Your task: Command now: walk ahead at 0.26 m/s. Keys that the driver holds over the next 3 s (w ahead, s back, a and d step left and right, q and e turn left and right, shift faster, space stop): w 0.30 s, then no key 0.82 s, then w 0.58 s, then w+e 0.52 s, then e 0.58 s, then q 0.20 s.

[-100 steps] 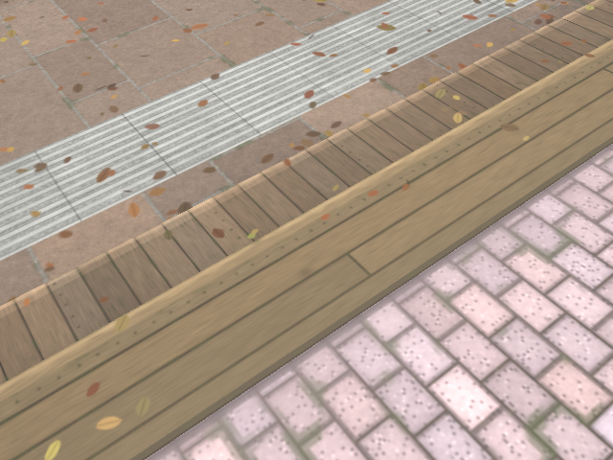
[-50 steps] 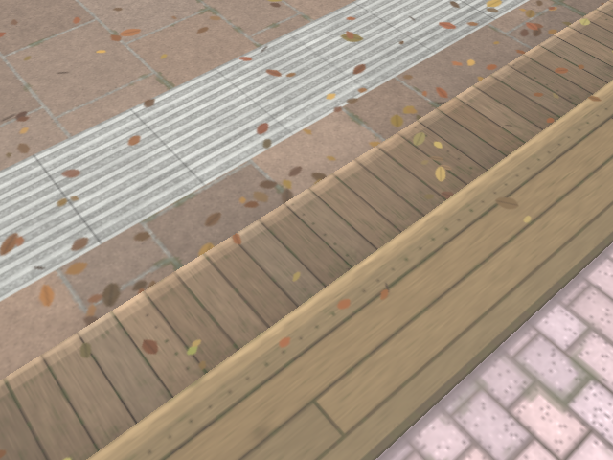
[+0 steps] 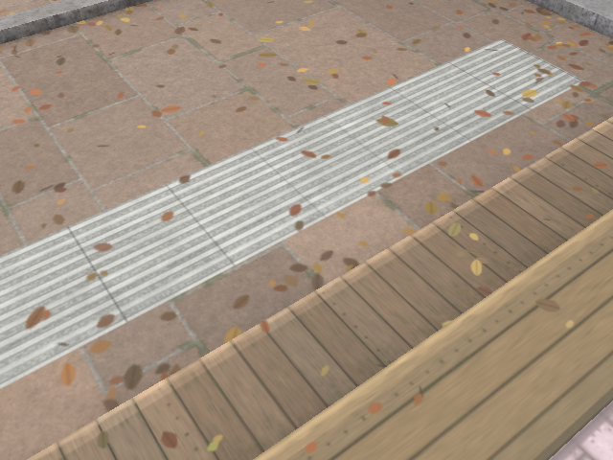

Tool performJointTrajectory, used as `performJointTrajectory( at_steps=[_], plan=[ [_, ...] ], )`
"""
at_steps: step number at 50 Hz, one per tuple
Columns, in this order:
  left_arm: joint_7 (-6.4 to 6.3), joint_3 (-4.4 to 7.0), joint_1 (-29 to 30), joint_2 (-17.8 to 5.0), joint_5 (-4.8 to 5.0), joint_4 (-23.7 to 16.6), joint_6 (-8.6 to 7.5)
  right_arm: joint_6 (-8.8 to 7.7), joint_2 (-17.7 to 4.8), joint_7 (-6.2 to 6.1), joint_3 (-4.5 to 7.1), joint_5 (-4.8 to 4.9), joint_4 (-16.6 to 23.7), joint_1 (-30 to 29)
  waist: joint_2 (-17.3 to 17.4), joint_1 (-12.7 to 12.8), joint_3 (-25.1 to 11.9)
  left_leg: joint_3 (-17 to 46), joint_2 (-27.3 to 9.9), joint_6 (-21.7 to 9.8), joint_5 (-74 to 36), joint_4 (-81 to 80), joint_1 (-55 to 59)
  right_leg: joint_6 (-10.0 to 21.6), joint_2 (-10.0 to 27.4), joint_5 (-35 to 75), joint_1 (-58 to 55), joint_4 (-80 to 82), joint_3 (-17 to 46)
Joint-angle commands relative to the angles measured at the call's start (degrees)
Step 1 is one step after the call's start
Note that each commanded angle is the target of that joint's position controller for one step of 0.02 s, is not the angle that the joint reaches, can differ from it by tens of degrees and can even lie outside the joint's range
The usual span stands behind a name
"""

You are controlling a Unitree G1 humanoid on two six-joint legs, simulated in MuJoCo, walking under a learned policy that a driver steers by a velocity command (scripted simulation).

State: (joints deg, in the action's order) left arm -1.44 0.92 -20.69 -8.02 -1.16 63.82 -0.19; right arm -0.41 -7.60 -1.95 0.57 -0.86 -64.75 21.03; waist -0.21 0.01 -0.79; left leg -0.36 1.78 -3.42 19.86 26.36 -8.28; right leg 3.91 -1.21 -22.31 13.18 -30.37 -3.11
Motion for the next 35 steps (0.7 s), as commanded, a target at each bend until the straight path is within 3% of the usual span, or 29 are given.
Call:
performJointTrajectory(
  at_steps=[1,3,5,7,8,9,10,11,12,13,15,17,19,21,23,26,27,28,29,30,31,32,33,35],
  plan=[
    [0.91,0.37,4.24,-1.72,-1.14,-4.98,-1.66,-0.4,-9.17,-0.04,2.57,-0.16,-0.28,8.35,9.49,-3.24,12.41,24.82,-17.81,-10.47,25.04,-18.88,-0.74,0.64,0.86,-0.9,16.22,-8.21,-1.33],
    [1.58,1.2,5.81,-4.05,-0.82,-6.81,-2.75,-1.0,-9.35,0.17,3.03,-0.51,0.41,7.33,7.26,-2.61,11.14,25.19,-19.13,-11.36,20.2,-19.77,0.22,0.99,2.6,-2.28,17.67,-12.17,0.46],
    [2.06,1.46,3.96,-3.78,-0.24,-7.29,-3.68,-1.62,-8.99,0.33,3.21,-0.21,1.32,4.17,6.93,-0.12,11.06,20.39,-17.15,-9.81,14.49,-17.78,-2.23,1.36,3.16,-1.65,12.65,-7.37,0.48],
    [1.98,1.7,-4.72,-2.19,0.56,-4.25,-4.23,-1.96,-8.84,0.47,3.46,0.46,2.7,-0.3,4.71,4.47,9.71,12.07,-11.6,-7.07,8.66,-11.82,-11.84,1.25,-0.68,5.19,-5.25,3.2,-3.12],
    [1.59,2.45,-11.16,-3.5,0.48,-2.01,-4.37,-2.45,-7.94,0.54,3.27,0.26,3.33,-1.17,1.69,6.83,7.87,8.4,-8.8,-5.65,4.99,-5.15,-18.3,1.24,-0.16,5.45,-16.21,5.78,-0.58],
    [0.78,3.72,-18.32,-8.27,-0.47,-1.02,-4.76,-3.19,-4.35,1.06,2.24,0.48,5.2,-3.03,-10.61,9.73,5.33,0.03,-2.06,-2.73,2.78,13.19,-25.9,3.68,12.32,-7.43,-23.62,16.36,18.43],
    [0.74,4.78,-23.24,-12.77,-0.03,0.49,-4.08,-3.54,-4.39,1.65,2.39,-0.37,7.32,-3.14,-17.92,9.26,5.25,-3.85,1.83,-1.82,10.53,27.38,-35.08,8.76,22.78,-14.76,-25.19,23.09,37.85],
    [0.55,3.83,-17.44,-9.36,-0.32,-0.81,-3.53,-3.38,-7.13,2.14,3.07,-1.92,7.7,-5.18,-7.78,5.77,9.09,-0.05,-2.35,-2.53,8.38,35.69,-36.52,9.65,23.05,-15.37,-19.13,22.27,36.49],
    [0.73,3.37,-11.99,-8.2,-0.38,-2.87,-3.75,-3.63,-5.63,2.76,2.79,-1.6,8.0,-6.04,-3.13,3.48,10.44,1.39,-4.25,-2.73,2.88,37.42,-36.05,8.93,21.02,-11.94,-14.84,22.52,31.58],
    [0.81,3.11,-8.76,-7.71,-0.26,-3.94,-4.14,-3.9,-4.65,3.24,2.59,-1.04,7.69,-5.52,-1.67,1.74,10.09,1.68,-5.52,-2.36,-1.54,36.83,-34.17,7.75,18.62,-6.22,-12.79,23.47,26.41],
    [0.55,2.2,-7.83,-5.61,0.16,-4.06,-5.05,-3.37,-5.35,3.87,2.93,-1.27,7.6,-5.44,-2.25,0.32,8.61,0.4,-6.31,-1.03,-6.11,34.39,-32.21,6.12,15.06,6.15,-12.78,24.12,18.42],
    [0.16,1.45,-10.8,-4.61,0.3,-2.52,-5.56,-2.53,-4.93,3.64,3.01,-1.19,7.59,-5.37,-3.16,-0.49,7.78,-2.16,-4.85,0.17,-7.16,33.18,-31.66,5.48,13.42,34.16,-14.32,20.1,11.43],
    [0.0,0.85,-11.98,-4.4,0.09,-1.85,-5.48,-2.01,-3.39,3.11,2.45,-0.75,8.83,-8.68,-3.94,-0.51,7.29,-4.45,-3.02,1.12,-8.76,28.19,-29.54,4.46,11.42,52.38,-13.04,16.9,5.68],
    [-0.25,0.27,-10.99,-4.12,0.09,-1.93,-5.23,-1.97,-1.95,2.77,1.5,-0.23,10.92,-14.17,-5.51,0.1,8.15,-6.98,-1.0,1.22,-12.54,17.91,-23.82,3.0,8.8,57.4,-8.42,15.62,1.79],
    [-0.65,0.06,-12.05,-4.47,0.09,-1.18,-4.94,-2.04,-2.16,2.28,0.93,0.24,11.33,-15.6,-7.66,0.89,7.06,-8.88,1.45,0.81,-16.61,11.26,-17.03,2.47,7.73,60.0,-6.73,12.84,0.76],
    [-1.01,0.3,-9.91,-6.05,0.57,-1.32,-5.22,-2.55,-5.51,1.27,1.63,0.24,8.22,-6.23,-8.14,-2.92,2.52,-6.67,2.88,-1.9,-18.4,7.24,-6.28,2.08,9.52,64.33,-7.96,3.59,2.84],
    [-0.9,0.49,-7.84,-6.73,1.0,-1.49,-5.15,-3.17,-6.4,0.99,2.07,-0.14,6.3,-0.58,-6.61,-6.22,0.72,-5.58,2.01,-3.0,-23.34,1.03,-1.02,1.57,9.03,60.37,-8.25,-3.48,2.45],
    [-0.66,0.44,-8.61,-6.36,1.59,-1.56,-5.13,-3.95,-9.06,0.78,2.76,-0.98,4.64,4.41,-3.42,-7.56,-2.45,-1.6,-3.11,-4.16,-38.57,-1.85,7.43,0.45,6.55,46.39,-4.47,-12.98,1.67],
    [-1.01,-0.13,-13.36,-2.6,2.72,-2.14,-4.58,-4.35,-13.54,0.99,3.66,-1.91,4.23,8.96,6.81,-6.33,-10.89,12.54,-19.7,-10.55,-71.54,4.45,20.18,-1.02,0.16,5.79,4.32,-32.99,-1.84],
    [-1.01,0.33,-20.43,-2.1,3.83,-0.3,-3.14,-3.81,-12.13,1.41,3.07,0.6,4.98,6.74,8.17,-3.09,-19.55,23.77,-26.67,-18.56,-73.05,2.22,21.88,-1.4,-3.1,-14.41,6.87,-43.0,4.8],
    [-1.02,0.94,-17.38,-4.09,1.55,-0.24,-1.99,-2.95,-10.63,1.49,2.95,1.92,7.02,-0.1,4.11,-2.0,-13.57,22.22,-24.45,-18.97,-52.05,-3.4,12.21,-1.67,-0.83,-11.01,8.29,-44.62,6.3],
    [-0.74,1.05,-10.85,-3.87,-0.21,-1.86,-1.53,-2.55,-7.41,1.18,1.93,1.57,8.18,-6.07,3.53,-1.43,-4.41,19.68,-21.81,-17.27,-36.89,-8.23,3.2,-1.88,0.24,-8.53,10.94,-43.12,5.59],
    [-0.54,1.22,-7.48,-3.5,-0.79,-2.63,-1.12,-2.46,-5.03,0.88,1.01,0.88,8.42,-8.4,1.64,-0.13,0.25,16.18,-19.39,-14.64,-31.31,-11.59,-3.74,-2.2,1.89,-5.87,9.69,-38.17,6.07],
    [-0.34,0.8,-8.48,-1.19,-0.85,-1.68,0.5,-2.51,-4.01,0.34,0.35,-0.07,7.64,-8.87,2.85,2.4,1.92,8.66,-14.64,-10.34,-28.61,-13.38,-12.17,-2.9,2.74,-3.57,1.88,-28.45,4.95]
  ],
)
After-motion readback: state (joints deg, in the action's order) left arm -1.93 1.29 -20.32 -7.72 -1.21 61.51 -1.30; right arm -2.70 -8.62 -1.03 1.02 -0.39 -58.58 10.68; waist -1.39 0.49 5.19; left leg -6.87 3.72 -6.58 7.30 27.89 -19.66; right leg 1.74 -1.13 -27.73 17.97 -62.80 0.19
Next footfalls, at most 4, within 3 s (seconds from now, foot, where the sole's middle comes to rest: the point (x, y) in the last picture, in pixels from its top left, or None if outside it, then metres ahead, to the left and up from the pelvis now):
0.56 left None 0.37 0.03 -0.78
0.90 right None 0.31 -0.16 -0.78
1.46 left None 0.43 0.06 -0.78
1.94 right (370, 394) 0.71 -0.12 -0.78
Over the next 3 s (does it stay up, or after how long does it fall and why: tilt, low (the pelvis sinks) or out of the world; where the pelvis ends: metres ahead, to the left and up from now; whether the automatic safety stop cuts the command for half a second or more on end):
stays up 0.98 -0.12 -0.16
